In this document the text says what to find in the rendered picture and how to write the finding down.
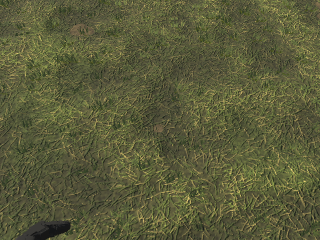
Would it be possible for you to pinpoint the left robot hand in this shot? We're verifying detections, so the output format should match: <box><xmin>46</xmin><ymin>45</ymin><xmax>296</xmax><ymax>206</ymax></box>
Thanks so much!
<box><xmin>15</xmin><ymin>220</ymin><xmax>71</xmax><ymax>240</ymax></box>

